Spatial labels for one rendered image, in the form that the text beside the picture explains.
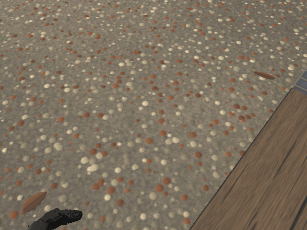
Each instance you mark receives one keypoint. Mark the robot left hand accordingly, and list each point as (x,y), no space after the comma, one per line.
(55,218)

